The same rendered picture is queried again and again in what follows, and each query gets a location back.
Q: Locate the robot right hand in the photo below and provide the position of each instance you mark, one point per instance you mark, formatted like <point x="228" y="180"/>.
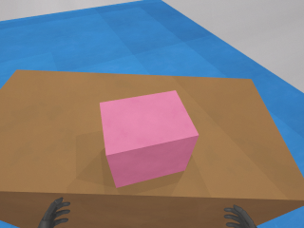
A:
<point x="241" y="216"/>

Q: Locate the carton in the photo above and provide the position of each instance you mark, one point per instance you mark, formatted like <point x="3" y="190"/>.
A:
<point x="147" y="137"/>

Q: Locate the pedestal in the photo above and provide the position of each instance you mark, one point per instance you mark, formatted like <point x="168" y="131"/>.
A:
<point x="52" y="146"/>

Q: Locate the robot left hand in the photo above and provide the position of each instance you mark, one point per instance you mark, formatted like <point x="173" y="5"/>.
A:
<point x="49" y="219"/>

